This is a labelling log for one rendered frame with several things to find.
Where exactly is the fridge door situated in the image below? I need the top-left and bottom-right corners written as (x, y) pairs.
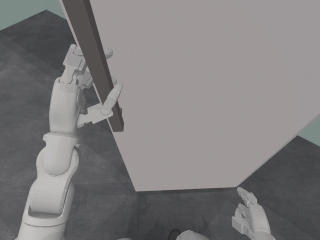
top-left (59, 0), bottom-right (320, 192)

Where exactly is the left robot forearm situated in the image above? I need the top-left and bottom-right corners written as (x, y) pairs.
top-left (15, 132), bottom-right (82, 240)

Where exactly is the left robot hand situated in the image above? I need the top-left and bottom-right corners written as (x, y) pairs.
top-left (49, 44), bottom-right (123, 136)

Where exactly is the right robot hand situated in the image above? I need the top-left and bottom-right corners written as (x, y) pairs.
top-left (231, 187), bottom-right (271, 239)

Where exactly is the right robot foot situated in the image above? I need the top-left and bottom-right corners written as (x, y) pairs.
top-left (168, 228), bottom-right (181, 240)

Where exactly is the handle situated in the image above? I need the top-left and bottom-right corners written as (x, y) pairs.
top-left (62, 0), bottom-right (124, 132)

